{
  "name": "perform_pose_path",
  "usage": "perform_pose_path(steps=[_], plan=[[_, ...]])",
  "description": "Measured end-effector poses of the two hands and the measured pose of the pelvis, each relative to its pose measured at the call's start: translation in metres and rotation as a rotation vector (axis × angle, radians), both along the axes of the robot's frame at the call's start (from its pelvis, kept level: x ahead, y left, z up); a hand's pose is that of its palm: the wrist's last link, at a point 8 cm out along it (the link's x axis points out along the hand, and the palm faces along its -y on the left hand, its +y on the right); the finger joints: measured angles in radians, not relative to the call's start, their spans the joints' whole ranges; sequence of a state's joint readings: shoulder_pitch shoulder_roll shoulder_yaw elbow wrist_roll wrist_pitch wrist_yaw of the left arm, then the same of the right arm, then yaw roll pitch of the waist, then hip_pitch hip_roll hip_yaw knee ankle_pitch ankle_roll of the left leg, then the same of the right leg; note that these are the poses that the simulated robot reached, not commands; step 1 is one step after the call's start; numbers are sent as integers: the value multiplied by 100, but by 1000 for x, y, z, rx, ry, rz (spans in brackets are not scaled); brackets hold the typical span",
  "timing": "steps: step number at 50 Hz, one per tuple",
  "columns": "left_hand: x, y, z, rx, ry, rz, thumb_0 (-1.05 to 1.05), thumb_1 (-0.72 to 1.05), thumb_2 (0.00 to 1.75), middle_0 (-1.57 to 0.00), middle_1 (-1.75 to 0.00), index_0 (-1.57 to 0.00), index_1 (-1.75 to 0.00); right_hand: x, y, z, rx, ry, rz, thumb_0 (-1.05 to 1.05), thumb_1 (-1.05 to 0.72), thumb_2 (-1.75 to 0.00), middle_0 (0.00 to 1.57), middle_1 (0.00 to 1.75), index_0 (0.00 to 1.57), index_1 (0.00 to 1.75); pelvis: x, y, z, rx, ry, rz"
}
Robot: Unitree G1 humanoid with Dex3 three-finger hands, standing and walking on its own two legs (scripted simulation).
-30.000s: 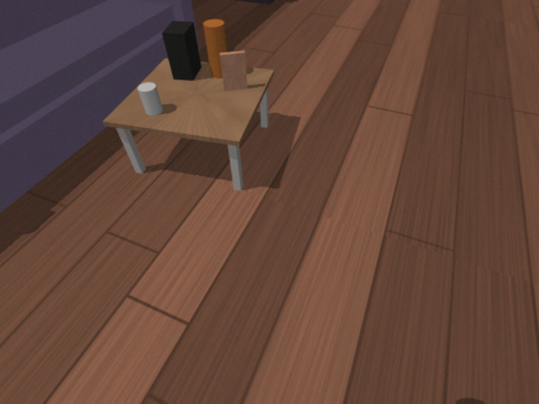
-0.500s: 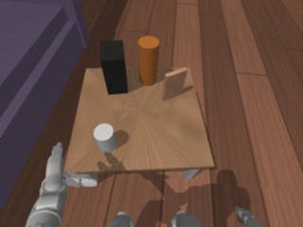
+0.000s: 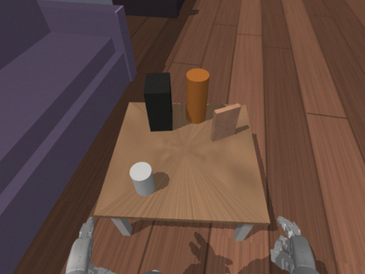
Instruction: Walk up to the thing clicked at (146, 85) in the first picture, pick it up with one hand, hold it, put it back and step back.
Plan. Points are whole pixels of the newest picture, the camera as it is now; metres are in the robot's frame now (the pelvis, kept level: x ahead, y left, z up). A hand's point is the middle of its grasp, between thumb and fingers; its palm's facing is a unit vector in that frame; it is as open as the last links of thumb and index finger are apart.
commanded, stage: home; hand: left
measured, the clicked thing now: (143, 179) +0.50 +0.20 -0.31
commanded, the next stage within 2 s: stand in 1.74 s
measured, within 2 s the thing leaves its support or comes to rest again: neither
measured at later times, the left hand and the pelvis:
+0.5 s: hand (111, 261) +0.16 +0.18 -0.06, palm faces +0.10 -0.95 -0.29, open 17.5 cm; pelvis -0.01 +0.00 -0.01, yaw -1 degrees
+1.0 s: hand (107, 259) +0.16 +0.19 -0.06, palm faces +0.10 -0.96 -0.28, open 17.6 cm; pelvis -0.01 +0.01 -0.01, yaw -1 degrees
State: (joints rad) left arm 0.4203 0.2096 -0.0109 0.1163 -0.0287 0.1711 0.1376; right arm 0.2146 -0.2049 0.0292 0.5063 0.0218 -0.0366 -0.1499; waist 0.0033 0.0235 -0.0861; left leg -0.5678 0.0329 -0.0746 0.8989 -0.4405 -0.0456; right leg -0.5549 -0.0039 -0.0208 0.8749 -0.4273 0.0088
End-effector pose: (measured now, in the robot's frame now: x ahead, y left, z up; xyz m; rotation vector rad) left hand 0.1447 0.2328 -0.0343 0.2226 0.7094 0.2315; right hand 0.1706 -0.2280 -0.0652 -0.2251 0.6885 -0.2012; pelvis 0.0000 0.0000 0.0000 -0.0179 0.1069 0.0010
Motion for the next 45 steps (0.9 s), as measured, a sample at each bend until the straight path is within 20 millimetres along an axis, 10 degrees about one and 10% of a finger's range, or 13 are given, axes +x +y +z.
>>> perform_pose_path(steps=[18, 45], plan=[[-1, -7, 3, 10, -20, -47, -1, -54, 5, -6, -5, -6, -5, -46, -14, -13, -1, 29, -70, 2, -90, -90, 20, 30, 20, 30, -9, 0, -6, 0, -1, -16], [-3, 1, 5, 2, -40, -45, -1, -57, 4, -6, -5, -6, -4, -32, -1, -8, -16, -40, -42, 2, -90, -90, 20, 30, 21, 30, -9, 8, -11, -11, 11, -13]])
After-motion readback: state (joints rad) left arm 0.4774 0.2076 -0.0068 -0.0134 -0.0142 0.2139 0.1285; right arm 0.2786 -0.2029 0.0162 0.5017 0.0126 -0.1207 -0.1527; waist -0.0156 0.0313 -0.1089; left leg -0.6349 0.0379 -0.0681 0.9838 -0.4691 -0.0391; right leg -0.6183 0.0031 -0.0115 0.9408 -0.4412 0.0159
